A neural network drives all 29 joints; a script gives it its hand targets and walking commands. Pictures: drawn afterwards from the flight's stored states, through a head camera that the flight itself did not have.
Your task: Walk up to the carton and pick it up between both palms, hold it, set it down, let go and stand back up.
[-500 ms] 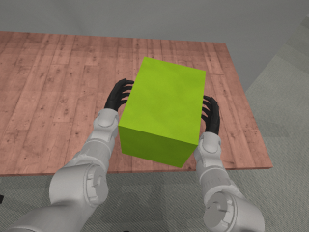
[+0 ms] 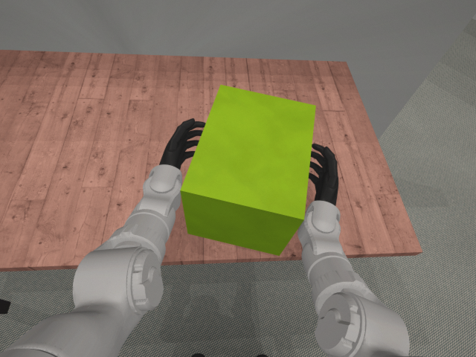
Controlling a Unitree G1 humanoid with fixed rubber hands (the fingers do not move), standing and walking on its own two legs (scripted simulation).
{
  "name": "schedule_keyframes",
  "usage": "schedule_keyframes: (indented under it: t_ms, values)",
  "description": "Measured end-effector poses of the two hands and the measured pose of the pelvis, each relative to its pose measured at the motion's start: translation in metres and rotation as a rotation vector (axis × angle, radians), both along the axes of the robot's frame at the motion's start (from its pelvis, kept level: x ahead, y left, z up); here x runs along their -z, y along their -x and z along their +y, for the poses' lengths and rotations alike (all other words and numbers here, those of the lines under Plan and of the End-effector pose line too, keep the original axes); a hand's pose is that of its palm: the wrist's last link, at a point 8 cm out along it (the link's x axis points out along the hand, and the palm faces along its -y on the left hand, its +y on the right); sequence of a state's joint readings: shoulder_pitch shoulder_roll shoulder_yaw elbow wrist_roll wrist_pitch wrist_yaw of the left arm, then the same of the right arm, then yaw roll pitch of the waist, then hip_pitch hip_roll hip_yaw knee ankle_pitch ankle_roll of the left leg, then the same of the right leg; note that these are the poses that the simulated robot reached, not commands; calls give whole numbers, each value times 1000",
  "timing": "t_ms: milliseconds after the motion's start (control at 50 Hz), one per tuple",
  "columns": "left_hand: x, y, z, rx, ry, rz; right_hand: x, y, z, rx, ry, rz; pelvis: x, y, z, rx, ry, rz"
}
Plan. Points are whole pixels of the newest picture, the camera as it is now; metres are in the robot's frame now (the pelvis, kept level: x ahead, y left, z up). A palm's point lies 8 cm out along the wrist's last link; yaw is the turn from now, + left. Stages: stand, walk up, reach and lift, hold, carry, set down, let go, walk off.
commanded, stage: reach and lift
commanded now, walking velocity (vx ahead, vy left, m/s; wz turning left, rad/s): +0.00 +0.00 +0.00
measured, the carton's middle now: (250, 171) +0.42 -0.02 +0.01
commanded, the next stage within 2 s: none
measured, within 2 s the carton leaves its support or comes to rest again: leaves its support in 0.80 s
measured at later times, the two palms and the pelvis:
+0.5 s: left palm (171, 167) +0.41 +0.12 +0.03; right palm (323, 197) +0.36 -0.15 +0.03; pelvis -0.01 +0.00 +0.00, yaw +1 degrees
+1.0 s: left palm (158, 170) +0.39 +0.14 +0.06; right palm (322, 197) +0.35 -0.13 +0.05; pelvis -0.03 +0.02 -0.01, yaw +2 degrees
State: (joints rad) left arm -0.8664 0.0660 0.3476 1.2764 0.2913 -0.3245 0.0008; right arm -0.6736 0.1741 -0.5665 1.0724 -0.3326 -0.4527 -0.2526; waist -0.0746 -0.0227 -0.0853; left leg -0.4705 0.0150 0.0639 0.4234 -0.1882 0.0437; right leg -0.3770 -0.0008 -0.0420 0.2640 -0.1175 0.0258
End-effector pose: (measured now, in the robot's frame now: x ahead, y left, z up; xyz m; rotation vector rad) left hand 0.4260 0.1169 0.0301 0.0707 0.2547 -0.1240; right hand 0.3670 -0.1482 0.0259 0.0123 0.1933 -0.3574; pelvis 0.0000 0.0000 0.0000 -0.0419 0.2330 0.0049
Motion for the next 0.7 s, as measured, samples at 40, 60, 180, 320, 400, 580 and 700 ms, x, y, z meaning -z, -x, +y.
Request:
schedule_keyframes:
  t_ms: [40,60,180,320,400,580,700]
  values:
    - [0,0,0,-1,1,0,0,0,0,-3,6,0,0,0,-1,0,0,4]
    - [0,0,0,-2,2,1,0,0,0,-4,7,1,0,0,-1,-1,0,6]
    - [0,3,1,-11,8,2,-1,1,1,-13,19,3,1,0,-3,-5,1,11]
    - [0,7,2,-13,-1,-1,-1,4,2,-18,14,3,2,2,-4,-6,4,14]
    - [-1,10,3,-18,-7,0,-1,6,2,-22,13,4,2,4,-3,-12,7,16]
    - [-3,18,4,-29,-21,8,-2,10,3,-32,-3,11,5,11,0,-16,11,18]
    - [-4,26,7,-35,-27,14,-4,17,6,-43,8,24,8,17,3,-22,13,21]
